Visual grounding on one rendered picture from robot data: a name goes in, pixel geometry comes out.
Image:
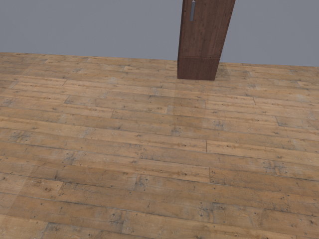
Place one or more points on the cupboard door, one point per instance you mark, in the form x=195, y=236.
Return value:
x=204, y=35

